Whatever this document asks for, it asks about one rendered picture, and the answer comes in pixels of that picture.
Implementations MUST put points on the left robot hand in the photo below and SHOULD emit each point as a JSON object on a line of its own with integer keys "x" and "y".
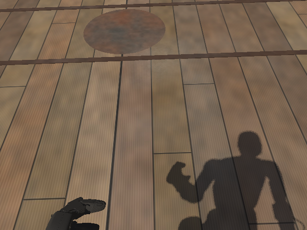
{"x": 63, "y": 219}

